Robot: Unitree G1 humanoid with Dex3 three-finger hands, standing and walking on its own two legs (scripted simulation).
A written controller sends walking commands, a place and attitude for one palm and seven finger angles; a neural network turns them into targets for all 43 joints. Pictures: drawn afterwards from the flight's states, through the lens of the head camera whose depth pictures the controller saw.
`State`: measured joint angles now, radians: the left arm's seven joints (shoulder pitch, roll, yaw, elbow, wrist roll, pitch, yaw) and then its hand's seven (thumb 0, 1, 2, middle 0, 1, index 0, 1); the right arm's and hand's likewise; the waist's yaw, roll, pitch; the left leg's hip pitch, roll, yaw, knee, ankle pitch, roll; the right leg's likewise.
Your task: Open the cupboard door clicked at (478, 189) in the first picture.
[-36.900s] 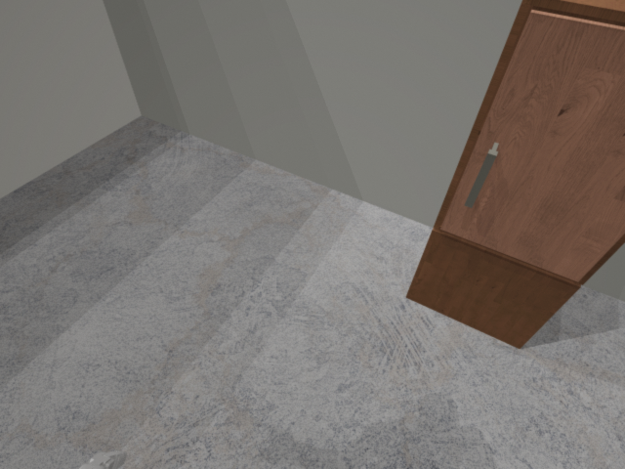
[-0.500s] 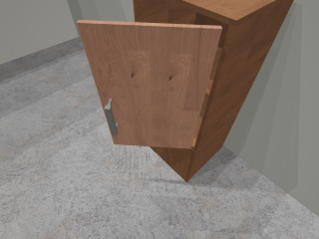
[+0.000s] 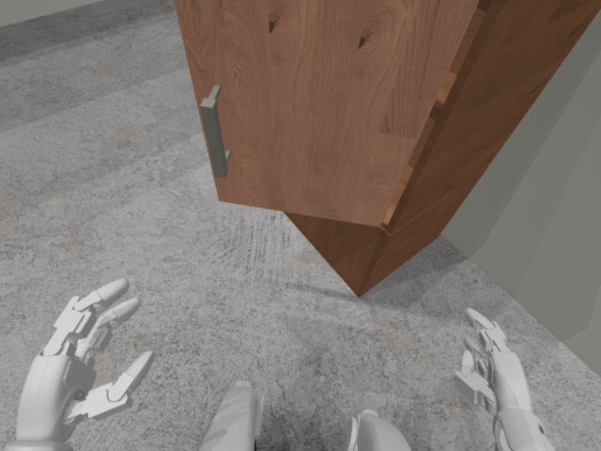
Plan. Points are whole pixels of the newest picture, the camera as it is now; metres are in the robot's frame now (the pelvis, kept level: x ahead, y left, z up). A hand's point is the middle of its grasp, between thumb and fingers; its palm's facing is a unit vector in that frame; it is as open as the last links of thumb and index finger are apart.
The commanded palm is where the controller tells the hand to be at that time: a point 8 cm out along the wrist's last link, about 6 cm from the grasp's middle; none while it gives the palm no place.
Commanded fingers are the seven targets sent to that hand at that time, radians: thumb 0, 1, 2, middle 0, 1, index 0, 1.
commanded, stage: raise the hand with hooked fingers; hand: left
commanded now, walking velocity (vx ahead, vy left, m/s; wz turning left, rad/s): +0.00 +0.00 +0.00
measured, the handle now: (218, 134) +0.59 +0.23 +0.01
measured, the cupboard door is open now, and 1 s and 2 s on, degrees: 43 43 43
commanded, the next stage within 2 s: move the hooked fingers beside the handle in 1.54 s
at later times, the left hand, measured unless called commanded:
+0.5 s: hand (113, 327) +0.24 +0.26 +0.02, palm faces -0.05 -1.00 -0.05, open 12.4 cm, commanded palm +0.22 +0.32 +0.04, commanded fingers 0.00 -0.36 0.36 -0.29 -1.11 -0.29 -1.11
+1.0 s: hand (77, 280) +0.28 +0.32 +0.04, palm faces -0.02 -1.00 -0.08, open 14.0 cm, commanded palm +0.27 +0.36 +0.04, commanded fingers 0.00 -0.50 0.30 -0.30 -1.20 -0.30 -1.20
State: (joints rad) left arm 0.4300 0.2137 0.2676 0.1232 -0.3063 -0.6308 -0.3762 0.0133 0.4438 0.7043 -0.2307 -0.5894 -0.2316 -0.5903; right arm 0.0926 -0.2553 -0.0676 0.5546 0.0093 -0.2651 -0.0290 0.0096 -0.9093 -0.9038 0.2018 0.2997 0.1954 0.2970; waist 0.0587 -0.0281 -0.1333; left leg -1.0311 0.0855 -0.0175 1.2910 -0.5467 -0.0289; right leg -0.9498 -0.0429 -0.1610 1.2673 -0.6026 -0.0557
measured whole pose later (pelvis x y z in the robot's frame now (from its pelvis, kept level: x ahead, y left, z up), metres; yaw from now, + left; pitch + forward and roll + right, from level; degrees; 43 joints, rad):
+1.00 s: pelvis +0.00 +0.05 +0.00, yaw -2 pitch +21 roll -5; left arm 0.06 0.40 0.43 0.29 -0.35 -0.40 -0.52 -0.01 -0.49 0.30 -0.30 -1.19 -0.30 -1.19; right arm 0.22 -0.26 0.02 0.54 0.02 -0.22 -0.04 0.01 -0.90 -0.90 0.21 0.30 0.20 0.30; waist 0.00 0.01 -0.15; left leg -1.12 0.06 0.02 1.28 -0.54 0.05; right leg -1.02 -0.06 -0.12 1.21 -0.54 0.02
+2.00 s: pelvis -0.01 +0.03 -0.01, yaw -2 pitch +23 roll -4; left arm -0.18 0.44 0.46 0.51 -0.34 -0.38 -0.56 -0.01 -0.50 0.30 -0.30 -1.20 -0.30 -1.20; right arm 0.22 -0.29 0.02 0.57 0.04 -0.19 -0.05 0.01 -0.91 -0.90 0.21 0.30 0.20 0.30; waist -0.03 0.01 -0.15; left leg -1.19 0.08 0.01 1.33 -0.54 0.03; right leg -1.11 -0.04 -0.12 1.28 -0.56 -0.01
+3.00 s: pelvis -0.01 +0.03 -0.04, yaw -5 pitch +30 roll -5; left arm -0.83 0.70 0.58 1.12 -0.13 -0.42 -0.51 -0.01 -0.50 0.30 -0.30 -1.20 -0.30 -1.20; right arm 0.28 -0.30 0.05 0.62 0.00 0.01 -0.03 0.01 -0.91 -0.90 0.21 0.30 0.20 0.30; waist -0.15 0.02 -0.13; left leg -1.40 0.11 0.00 1.44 -0.56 0.03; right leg -1.32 -0.02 -0.12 1.37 -0.56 -0.01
